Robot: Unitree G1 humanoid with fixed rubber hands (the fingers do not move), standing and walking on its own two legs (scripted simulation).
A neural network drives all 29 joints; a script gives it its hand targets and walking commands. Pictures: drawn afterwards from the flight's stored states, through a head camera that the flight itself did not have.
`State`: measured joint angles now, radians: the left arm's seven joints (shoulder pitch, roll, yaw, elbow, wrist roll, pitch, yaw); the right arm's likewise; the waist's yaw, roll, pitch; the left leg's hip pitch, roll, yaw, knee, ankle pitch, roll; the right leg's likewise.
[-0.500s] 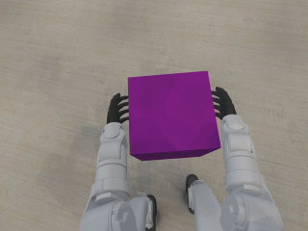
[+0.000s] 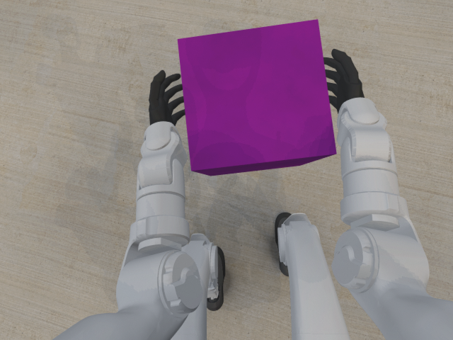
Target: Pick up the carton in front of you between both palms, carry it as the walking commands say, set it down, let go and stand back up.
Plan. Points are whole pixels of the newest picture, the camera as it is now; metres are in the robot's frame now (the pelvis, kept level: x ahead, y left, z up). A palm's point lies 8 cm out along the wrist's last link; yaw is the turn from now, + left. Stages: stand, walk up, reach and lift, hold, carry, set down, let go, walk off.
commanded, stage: set down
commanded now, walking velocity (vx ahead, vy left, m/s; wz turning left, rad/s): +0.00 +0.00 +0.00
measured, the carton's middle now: (251, 116) +0.48 -0.06 -0.16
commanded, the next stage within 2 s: none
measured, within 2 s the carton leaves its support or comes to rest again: rests again in 1.34 s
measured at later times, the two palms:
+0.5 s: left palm (199, 118) +0.51 +0.05 -0.22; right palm (336, 109) +0.49 -0.25 -0.24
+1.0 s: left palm (209, 127) +0.53 +0.05 -0.38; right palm (320, 112) +0.53 -0.25 -0.38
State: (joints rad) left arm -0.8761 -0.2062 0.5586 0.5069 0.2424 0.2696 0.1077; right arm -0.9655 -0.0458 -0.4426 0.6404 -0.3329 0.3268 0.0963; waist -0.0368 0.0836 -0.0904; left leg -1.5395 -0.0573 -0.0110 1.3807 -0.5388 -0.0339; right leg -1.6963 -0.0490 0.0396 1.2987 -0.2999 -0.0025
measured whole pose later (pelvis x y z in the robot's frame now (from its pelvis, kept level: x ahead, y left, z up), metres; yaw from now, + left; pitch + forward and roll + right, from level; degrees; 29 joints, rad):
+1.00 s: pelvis -0.02 +0.00 -0.20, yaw +3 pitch +40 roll +5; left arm -1.47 0.07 0.33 0.78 -0.04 0.26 0.26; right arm -1.57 -0.42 -0.23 0.94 -0.07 0.32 0.04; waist -0.09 0.09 0.41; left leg -2.08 -0.18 -0.03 2.12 -0.74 -0.09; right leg -2.29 -0.05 0.09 2.01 -0.42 0.00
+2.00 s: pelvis -0.04 +0.01 -0.23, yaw +4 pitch +33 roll +4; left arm -1.57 0.11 0.36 0.95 0.05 0.20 0.09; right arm -1.63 -0.50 -0.34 1.14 -0.12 0.21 0.18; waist -0.09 0.08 0.52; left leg -2.07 -0.21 -0.02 2.23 -0.74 -0.09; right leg -2.26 -0.07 0.10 2.11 -0.42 0.00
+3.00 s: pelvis -0.02 -0.01 -0.10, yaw +2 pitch +44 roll +8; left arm -1.41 0.18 0.33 0.77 -0.04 0.29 0.18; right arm -1.56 -0.53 -0.26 1.02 -0.05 0.26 0.09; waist -0.03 0.05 0.19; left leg -1.88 -0.09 0.00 1.72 -0.63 -0.07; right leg -2.07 -0.02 0.08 1.65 -0.35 -0.01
